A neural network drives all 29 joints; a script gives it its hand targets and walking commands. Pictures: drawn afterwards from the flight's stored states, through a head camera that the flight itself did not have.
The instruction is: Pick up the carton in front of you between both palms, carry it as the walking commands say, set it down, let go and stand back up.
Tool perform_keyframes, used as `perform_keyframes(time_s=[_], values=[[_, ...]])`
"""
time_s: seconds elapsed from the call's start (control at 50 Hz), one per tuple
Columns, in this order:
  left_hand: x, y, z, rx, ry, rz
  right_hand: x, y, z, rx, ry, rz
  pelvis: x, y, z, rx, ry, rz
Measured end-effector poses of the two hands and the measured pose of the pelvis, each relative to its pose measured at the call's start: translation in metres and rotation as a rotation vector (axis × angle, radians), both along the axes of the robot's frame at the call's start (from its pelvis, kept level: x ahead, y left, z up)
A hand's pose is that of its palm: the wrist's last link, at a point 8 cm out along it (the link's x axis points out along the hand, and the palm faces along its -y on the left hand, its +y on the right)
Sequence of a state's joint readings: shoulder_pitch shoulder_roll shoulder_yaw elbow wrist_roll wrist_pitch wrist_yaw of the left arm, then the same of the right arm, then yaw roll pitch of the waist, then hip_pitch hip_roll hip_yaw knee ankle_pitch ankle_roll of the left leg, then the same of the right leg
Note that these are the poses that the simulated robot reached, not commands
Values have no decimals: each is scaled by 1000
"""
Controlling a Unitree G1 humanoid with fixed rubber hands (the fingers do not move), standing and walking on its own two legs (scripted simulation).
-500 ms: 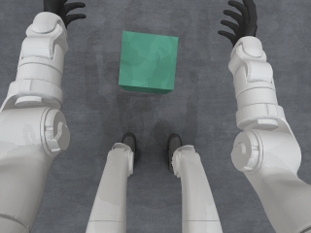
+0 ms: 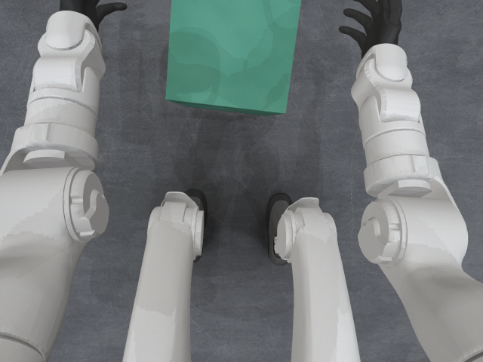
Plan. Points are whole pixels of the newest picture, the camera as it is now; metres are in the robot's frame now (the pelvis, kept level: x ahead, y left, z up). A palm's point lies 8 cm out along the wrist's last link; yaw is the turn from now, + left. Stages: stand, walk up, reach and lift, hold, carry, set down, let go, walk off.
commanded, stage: reach and lift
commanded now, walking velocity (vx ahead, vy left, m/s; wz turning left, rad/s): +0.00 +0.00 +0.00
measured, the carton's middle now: (231, 60) +0.53 +0.04 -0.40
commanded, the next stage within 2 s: none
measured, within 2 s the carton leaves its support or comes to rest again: leaves its support in 1.34 s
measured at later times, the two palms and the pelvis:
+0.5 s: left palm (136, 44) +0.53 +0.22 -0.33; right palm (330, 66) +0.52 -0.15 -0.33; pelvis -0.04 +0.01 -0.15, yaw -1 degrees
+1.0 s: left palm (151, 43) +0.53 +0.19 -0.32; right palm (315, 60) +0.53 -0.12 -0.33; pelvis -0.04 +0.00 -0.15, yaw +0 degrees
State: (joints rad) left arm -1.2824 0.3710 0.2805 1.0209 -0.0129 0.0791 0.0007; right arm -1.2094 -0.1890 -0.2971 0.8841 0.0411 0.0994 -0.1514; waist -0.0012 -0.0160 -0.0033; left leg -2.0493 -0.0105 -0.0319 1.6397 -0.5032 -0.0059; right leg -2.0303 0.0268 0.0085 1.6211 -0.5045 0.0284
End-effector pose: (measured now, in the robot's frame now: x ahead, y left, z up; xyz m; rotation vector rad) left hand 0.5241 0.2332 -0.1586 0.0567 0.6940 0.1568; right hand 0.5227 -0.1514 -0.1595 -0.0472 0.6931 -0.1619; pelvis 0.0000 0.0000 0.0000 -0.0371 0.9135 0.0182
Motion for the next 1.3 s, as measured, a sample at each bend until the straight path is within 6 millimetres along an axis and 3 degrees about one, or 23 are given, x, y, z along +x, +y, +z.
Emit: perform_keyframes(time_s=[0.12,0.22,0.44,0.52,0.68,0.86,0.98,1.3], values=[[0,-1,-54,0,-13,-3,-1,-1,-54,-2,-2,1,-22,-4,-61,-3,-83,0],[4,-7,-87,-7,-4,-7,-1,1,-87,5,7,-2,-36,-3,-98,-4,-163,-3],[5,-13,-160,-17,46,-24,-2,4,-159,9,58,8,-43,3,-142,-8,-267,-5],[7,-15,-176,-8,46,-28,0,4,-174,15,48,9,-39,6,-150,-7,-303,-7],[17,-26,-169,-17,9,-24,15,5,-169,10,12,35,-30,5,-158,0,-305,-2],[6,-29,-165,-23,28,-26,8,13,-163,26,34,53,-32,-1,-153,6,-280,-3],[8,-44,-165,-38,26,-52,6,35,-166,55,27,86,-38,-2,-150,6,-302,-4],[8,-44,-164,-58,44,-81,11,31,-162,65,40,61,-33,4,-165,6,-321,-6]])
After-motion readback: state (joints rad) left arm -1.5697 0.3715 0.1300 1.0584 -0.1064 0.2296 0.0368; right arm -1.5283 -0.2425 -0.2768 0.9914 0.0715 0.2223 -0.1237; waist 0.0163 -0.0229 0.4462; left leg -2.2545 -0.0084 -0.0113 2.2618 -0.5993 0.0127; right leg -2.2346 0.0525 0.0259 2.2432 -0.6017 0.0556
